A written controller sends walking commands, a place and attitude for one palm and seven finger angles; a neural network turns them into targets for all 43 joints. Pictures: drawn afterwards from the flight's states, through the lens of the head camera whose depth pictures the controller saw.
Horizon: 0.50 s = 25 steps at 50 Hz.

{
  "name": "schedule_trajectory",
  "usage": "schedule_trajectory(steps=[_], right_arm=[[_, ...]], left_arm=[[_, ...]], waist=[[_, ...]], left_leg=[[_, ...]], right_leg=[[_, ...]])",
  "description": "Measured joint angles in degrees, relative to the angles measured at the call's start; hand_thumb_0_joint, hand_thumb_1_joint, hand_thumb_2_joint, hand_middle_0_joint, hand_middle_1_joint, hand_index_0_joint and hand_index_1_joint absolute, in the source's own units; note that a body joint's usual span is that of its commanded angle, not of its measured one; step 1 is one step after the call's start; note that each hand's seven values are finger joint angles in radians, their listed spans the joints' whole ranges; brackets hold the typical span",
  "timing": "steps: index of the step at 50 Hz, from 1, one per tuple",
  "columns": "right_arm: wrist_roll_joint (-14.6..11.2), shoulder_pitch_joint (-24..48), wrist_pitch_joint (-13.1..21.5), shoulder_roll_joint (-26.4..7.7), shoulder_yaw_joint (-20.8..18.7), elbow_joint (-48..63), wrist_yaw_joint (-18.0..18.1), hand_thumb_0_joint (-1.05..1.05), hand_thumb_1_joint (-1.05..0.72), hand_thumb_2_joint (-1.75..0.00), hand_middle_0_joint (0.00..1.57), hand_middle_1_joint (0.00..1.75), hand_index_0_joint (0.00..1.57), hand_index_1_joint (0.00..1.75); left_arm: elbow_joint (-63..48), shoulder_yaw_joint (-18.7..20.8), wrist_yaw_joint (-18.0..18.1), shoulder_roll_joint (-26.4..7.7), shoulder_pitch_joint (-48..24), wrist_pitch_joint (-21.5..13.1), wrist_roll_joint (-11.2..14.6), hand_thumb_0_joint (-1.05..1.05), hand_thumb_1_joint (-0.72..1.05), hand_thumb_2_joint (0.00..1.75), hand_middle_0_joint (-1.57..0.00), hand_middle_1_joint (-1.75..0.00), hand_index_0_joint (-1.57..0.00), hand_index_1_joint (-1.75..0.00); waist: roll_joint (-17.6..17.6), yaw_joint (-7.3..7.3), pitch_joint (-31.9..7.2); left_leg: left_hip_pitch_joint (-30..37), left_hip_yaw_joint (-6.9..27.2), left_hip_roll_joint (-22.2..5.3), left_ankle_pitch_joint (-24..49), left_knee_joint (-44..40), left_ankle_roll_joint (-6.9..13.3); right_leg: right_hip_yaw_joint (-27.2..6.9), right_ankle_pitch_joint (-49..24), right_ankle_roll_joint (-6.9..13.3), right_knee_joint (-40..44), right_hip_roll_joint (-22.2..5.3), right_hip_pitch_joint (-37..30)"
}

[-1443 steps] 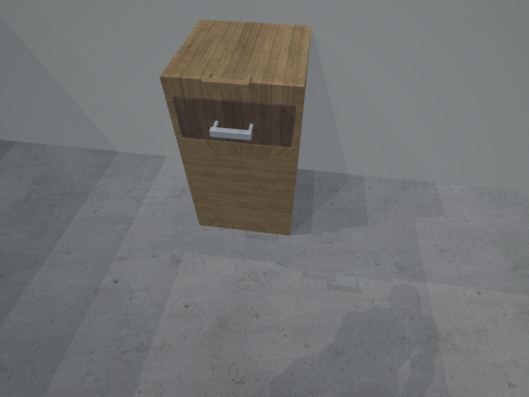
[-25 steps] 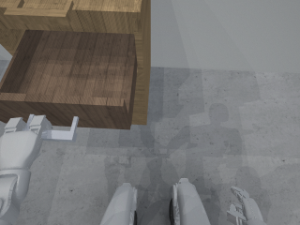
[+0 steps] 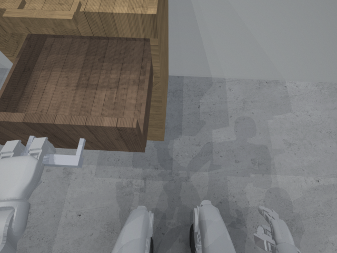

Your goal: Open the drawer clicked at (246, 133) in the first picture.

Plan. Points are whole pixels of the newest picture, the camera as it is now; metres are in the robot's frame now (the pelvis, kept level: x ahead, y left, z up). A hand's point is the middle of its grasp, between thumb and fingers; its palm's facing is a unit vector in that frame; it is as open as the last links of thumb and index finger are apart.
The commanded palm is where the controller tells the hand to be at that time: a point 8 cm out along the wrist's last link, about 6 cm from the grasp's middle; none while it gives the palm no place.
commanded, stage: pull the drawer open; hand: left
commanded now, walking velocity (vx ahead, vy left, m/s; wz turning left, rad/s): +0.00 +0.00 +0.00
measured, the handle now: (54, 151) +0.33 +0.29 -0.01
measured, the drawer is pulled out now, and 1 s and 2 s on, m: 0.24 0.28 0.30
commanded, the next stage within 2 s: open the thumb to release the handle in 1.36 s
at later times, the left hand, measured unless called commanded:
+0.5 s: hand (31, 188) +0.25 +0.32 -0.03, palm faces -0.07 +0.01 -1.00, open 5.7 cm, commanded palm +0.21 +0.31 +0.01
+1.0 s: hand (27, 199) +0.22 +0.32 -0.03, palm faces -0.07 +0.01 -1.00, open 5.7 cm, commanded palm +0.19 +0.32 +0.01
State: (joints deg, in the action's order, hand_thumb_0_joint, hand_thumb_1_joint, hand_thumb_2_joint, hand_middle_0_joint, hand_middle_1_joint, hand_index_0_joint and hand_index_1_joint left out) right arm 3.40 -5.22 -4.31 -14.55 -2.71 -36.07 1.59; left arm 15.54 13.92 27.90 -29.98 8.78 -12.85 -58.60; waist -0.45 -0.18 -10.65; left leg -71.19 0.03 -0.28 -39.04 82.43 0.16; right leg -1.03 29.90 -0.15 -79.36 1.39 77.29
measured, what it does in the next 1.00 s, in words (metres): stands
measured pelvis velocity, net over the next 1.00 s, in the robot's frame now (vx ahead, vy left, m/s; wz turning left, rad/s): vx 0.00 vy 0.00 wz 0.01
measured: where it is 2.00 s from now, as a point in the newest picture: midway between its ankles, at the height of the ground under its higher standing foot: outside the picture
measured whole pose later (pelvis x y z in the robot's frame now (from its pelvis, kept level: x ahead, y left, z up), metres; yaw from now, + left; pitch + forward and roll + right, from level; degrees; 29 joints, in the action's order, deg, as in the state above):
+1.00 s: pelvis +0.00 +0.00 +0.00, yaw +1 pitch +27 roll +0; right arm 3.7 -3.0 -4.1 -13.6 -2.8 -35.6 1.5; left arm 10.3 13.8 30.2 -28.4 17.4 -12.5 -58.7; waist -0.4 -1.1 -10.8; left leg -71.1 0.4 0.1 -39.1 83.4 0.0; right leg -0.7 30.3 0.0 -80.4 1.0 77.1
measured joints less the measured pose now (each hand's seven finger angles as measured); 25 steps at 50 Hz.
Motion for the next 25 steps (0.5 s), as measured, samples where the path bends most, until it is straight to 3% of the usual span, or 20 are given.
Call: schedule_trajectory(steps=[25], right_arm=[[0.2,0.7,0.3,0.5,0.0,0.3,-0.1,0.01,-0.90,-0.89,0.20,0.30,0.21,0.30]], left_arm=[[-2.6,-0.4,1.4,1.3,4.7,1.2,-0.3,0.00,0.75,0.78,-0.34,-1.35,-0.34,-1.35]], waist=[[-0.1,-0.32,-0.3]], left_leg=[[0.6,0.2,0.2,0.0,0.0,-0.1]], right_leg=[[0.2,0.2,0.1,-0.1,-0.2,-0.7]])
